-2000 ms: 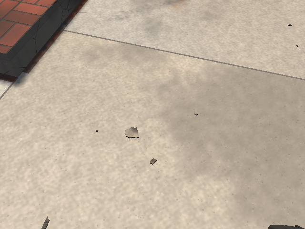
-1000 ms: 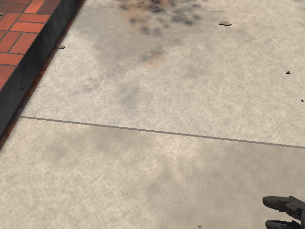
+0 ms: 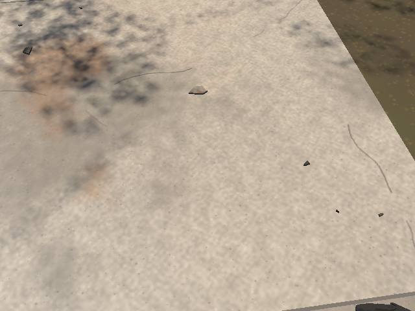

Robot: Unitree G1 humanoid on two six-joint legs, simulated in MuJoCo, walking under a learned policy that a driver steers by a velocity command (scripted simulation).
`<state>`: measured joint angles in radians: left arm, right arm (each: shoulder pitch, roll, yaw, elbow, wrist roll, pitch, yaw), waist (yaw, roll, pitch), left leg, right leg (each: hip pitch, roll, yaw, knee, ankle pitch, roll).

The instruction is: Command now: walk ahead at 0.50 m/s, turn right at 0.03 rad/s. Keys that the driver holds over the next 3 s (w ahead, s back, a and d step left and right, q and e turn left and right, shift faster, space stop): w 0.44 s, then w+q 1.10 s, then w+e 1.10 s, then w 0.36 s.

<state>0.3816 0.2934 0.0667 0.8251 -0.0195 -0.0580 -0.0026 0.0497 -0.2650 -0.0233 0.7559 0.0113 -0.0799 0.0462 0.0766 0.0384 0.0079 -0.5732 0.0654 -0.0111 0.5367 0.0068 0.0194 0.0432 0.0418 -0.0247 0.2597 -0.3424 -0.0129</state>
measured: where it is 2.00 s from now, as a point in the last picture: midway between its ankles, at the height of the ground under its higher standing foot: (165, 157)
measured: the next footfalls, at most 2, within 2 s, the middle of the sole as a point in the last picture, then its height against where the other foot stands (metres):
left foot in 0.04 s outside the picture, level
right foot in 0.58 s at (267, 306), level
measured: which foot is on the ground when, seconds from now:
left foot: up 0.00-0.02, down 0.04-0.60, up 0.62-1.00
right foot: down 0.00-0.04, up 0.06-0.56, down 0.58-1.00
